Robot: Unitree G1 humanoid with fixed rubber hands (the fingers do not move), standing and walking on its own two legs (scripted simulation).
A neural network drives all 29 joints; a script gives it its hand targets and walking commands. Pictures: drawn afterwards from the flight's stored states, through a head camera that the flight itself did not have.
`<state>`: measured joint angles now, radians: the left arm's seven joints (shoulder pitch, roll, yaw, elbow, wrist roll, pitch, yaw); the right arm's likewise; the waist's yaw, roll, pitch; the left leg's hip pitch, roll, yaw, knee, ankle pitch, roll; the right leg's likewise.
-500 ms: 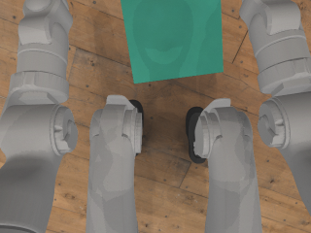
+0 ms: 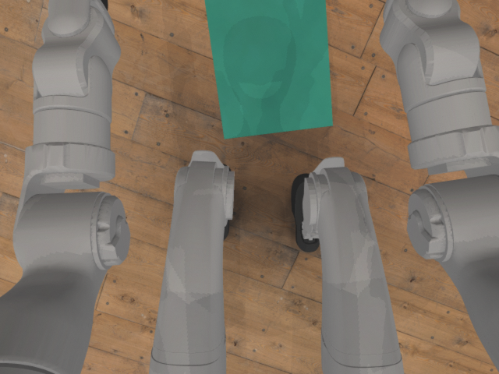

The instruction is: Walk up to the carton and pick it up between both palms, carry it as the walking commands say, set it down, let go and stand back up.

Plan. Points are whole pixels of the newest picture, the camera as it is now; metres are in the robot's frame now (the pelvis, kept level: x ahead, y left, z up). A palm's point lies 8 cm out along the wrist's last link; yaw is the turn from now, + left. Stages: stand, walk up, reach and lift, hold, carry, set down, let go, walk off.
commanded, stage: set down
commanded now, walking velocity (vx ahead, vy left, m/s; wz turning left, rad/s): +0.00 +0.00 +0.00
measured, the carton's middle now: (265, 57) +0.51 +0.02 -0.38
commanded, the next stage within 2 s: let go in 0.60 s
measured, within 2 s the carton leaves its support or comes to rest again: neither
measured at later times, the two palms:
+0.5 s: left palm out of the picture +0.51 +0.23 +0.04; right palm out of the picture +0.54 -0.12 +0.03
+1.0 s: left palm out of the picture +0.46 +0.26 +0.10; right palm out of the picture +0.48 -0.16 +0.09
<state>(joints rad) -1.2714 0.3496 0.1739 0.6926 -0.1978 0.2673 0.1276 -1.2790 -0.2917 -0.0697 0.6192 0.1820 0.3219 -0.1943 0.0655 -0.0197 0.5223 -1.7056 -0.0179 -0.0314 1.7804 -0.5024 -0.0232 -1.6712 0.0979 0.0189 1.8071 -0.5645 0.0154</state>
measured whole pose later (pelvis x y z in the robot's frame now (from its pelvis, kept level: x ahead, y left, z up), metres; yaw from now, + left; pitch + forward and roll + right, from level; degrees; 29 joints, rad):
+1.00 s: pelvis +0.10 +0.00 +0.20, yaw +1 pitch +34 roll +0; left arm -0.57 0.23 0.22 0.68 0.03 0.14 -0.04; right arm -0.51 -0.11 -0.20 0.59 -0.11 0.15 -0.12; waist 0.07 -0.02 -0.05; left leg -1.17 -0.02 -0.03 0.88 -0.30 -0.01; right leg -1.14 0.06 0.07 0.91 -0.35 0.01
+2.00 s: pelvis +0.10 +0.01 +0.26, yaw +1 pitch -7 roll +0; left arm 0.19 0.21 0.08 0.46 0.00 0.21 -0.08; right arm 0.24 -0.18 -0.11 0.44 -0.05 0.14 0.07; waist 0.06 0.00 0.13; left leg -0.17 -0.02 -0.03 0.54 -0.25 0.00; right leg -0.14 0.04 0.08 0.54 -0.28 -0.01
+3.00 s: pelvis +0.12 +0.01 +0.26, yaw +1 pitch -4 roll +0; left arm 0.22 0.25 0.08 0.72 0.01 0.01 0.00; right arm 0.24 -0.31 -0.10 0.82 -0.05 -0.01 0.01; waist 0.06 0.00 -0.02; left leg -0.20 -0.02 -0.03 0.55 -0.28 0.00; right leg -0.17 0.04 0.08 0.54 -0.31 -0.01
